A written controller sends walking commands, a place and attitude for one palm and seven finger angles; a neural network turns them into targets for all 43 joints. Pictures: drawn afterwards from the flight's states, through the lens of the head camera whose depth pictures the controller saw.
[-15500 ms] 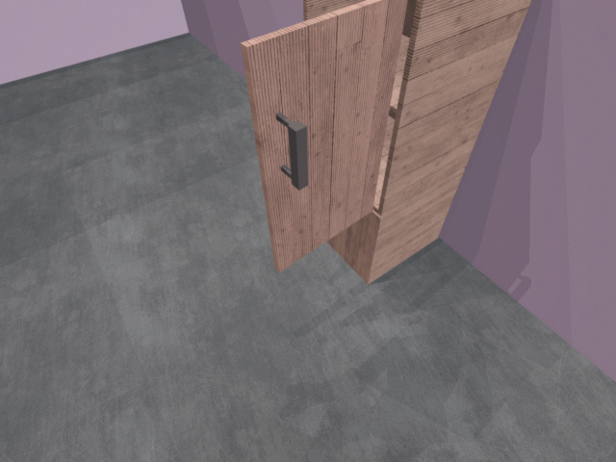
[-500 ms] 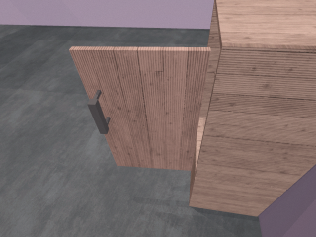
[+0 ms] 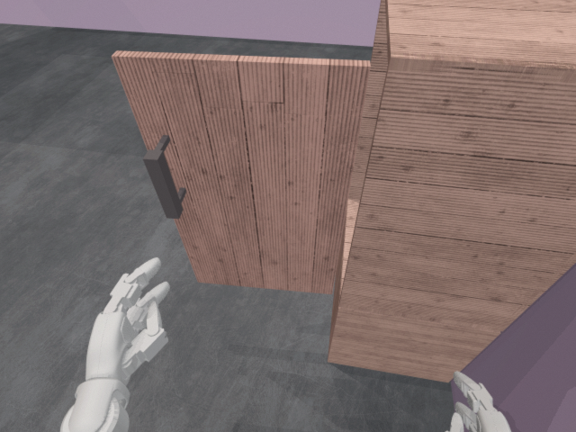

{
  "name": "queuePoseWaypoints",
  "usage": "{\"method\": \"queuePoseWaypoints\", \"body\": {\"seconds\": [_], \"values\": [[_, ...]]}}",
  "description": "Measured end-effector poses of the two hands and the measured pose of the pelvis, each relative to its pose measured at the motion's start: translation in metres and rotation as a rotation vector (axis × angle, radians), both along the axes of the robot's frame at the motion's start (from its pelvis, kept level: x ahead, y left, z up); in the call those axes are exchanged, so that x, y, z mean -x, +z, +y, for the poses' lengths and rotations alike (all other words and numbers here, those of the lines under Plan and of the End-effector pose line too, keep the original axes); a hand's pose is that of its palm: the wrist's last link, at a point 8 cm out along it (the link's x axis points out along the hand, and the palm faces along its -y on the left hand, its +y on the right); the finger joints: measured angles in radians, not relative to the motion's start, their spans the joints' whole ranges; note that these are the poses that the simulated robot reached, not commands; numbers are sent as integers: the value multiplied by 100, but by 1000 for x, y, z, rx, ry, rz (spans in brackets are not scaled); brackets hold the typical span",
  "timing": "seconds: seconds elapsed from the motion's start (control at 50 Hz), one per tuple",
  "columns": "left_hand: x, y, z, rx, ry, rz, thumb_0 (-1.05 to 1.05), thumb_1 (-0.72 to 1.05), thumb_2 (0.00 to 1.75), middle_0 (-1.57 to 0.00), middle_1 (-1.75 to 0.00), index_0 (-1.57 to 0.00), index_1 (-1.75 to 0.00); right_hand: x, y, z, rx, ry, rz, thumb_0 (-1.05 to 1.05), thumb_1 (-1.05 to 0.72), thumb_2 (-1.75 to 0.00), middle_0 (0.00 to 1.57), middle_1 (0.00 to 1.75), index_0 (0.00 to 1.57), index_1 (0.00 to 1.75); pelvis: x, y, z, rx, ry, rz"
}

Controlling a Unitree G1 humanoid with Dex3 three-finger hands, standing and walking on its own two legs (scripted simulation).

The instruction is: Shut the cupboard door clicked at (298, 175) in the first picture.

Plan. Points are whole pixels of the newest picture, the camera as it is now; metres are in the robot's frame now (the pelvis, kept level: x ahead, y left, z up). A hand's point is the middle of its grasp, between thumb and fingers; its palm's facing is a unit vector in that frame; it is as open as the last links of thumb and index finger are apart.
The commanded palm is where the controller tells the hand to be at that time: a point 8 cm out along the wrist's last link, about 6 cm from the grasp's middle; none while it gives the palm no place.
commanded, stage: raise the hand and make a fist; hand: left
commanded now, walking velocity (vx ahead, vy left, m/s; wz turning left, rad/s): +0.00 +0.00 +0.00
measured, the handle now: (169, 177) +0.50 +0.21 +0.08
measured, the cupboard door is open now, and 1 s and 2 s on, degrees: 94 94 94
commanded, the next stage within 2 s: bring the fist close to the handle in 1.66 s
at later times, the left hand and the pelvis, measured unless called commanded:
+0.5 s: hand (164, 379) +0.20 +0.17 +0.01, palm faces -0.23 -0.97 -0.03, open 4.5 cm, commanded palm +0.16 +0.24 +0.02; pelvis -0.03 +0.02 -0.05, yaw +1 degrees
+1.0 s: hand (115, 341) +0.22 +0.22 +0.07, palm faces -0.01 -1.00 -0.06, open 3.1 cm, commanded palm +0.20 +0.26 +0.06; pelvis +0.01 +0.02 -0.03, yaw +1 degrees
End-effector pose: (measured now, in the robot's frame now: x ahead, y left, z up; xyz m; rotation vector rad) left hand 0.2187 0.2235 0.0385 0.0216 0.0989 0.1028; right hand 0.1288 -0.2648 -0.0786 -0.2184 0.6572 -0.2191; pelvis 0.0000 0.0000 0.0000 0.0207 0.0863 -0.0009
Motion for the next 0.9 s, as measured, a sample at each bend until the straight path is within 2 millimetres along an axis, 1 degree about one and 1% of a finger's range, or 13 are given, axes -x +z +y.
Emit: {"method": "queuePoseWaypoints", "body": {"seconds": [0.06, 0.12, 0.18, 0.24, 0.3, 0.36, 0.44, 0.54, 0.62, 0.7, 0.78, 0.84, 0.9], "values": [[14, -11, -5, 36, -119, -131, 1, 92, 90, -32, -44, -32, -43, -32, 22, -7, 43, 55, -126, 2, -91, -90, 20, 30, 20, 29, 8, -14, -6, -8, -7, 39], [49, -43, -2, 39, -204, -83, 1, 91, 90, -37, -50, -38, -49, -58, 34, -8, 91, 121, -208, 2, -91, -90, 20, 30, 20, 29, 14, -30, -8, -2, 2, 63], [87, -70, 9, 55, -181, 27, 1, 91, 90, -43, -56, -43, -55, -76, 35, 0, 119, 176, -256, 1, -91, -90, 20, 30, 20, 29, 19, -44, -6, 14, 16, 79], [106, -69, 22, 30, -107, 12, 2, 90, 90, -49, -61, -49, -61, -86, 22, 18, 116, 225, -268, 1, -91, -90, 20, 30, 19, 29, 23, -56, -2, 37, 33, 90], [99, -44, 27, -12, -83, -141, 2, 90, 90, -54, -67, -54, -67, -85, 1, 42, 78, 263, -238, 1, -91, -90, 20, 30, 20, 29, 27, -64, 2, 58, 45, 93], [74, -20, 19, -24, -149, -265, 2, 90, 90, -59, -73, -59, -72, -71, -22, 66, 14, 271, -183, 2, -91, -90, 20, 30, 20, 29, 31, -68, 7, 74, 51, 90], [38, -20, 1, -21, -301, -159, 2, 90, 90, -66, -81, -67, -80, -37, -43, 86, -88, 207, -78, 2, -90, -90, 21, 30, 20, 30, 32, -62, 14, 71, 36, 94], [31, -26, 8, 10, -276, 66, 2, 90, 90, -76, -91, -76, -90, 5, -44, 85, -131, 85, 35, 2, -90, -90, 21, 30, 20, 30, 23, -45, 21, 49, 8, 93], [39, -8, 35, -15, -122, 9, 2, 90, 90, -83, -99, -83, -98, 19, -39, 71, -81, 63, 85, 2, -90, -90, 21, 30, 20, 30, 14, -38, 24, 46, 7, 92], [41, 4, 44, -52, -95, -97, 2, 91, 90, -90, -107, -90, -106, 11, -36, 55, -13, 105, 92, 2, -90, -90, 21, 30, 20, 30, 11, -40, 26, 56, 26, 98], [32, -5, 29, -24, -205, -75, 2, 91, 90, -97, -115, -98, -114, -10, -27, 45, 27, 112, 39, 2, -90, -90, 21, 30, 20, 30, 8, -41, 27, 61, 31, 98], [25, -7, 23, -19, -259, -32, 2, 90, 90, -103, -121, -103, -120, -29, -13, 44, 34, 97, -25, 2, -90, -90, 21, 30, 20, 30, 3, -37, 26, 58, 24, 93], [20, 4, 30, -21, -218, -47, 2, 90, 90, -109, -127, -109, -126, -46, 0, 48, 22, 93, -83, 2, -91, -90, 20, 30, 20, 30, -3, -32, 24, 57, 20, 80]]}}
